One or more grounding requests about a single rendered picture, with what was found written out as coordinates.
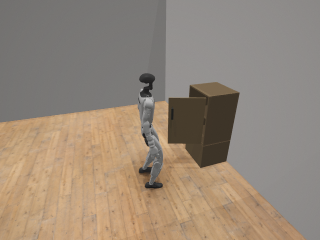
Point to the robot torso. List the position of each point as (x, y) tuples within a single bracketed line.
[(141, 101)]

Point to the cupboard door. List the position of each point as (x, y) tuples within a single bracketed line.
[(186, 127)]

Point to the handle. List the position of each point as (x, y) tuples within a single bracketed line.
[(172, 113)]

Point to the right robot upper arm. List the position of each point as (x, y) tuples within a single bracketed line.
[(148, 106)]

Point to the right robot forearm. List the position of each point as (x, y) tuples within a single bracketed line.
[(148, 134)]

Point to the right robot hand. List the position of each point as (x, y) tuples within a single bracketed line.
[(153, 151)]

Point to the robot right foot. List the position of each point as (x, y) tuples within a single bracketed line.
[(155, 185)]

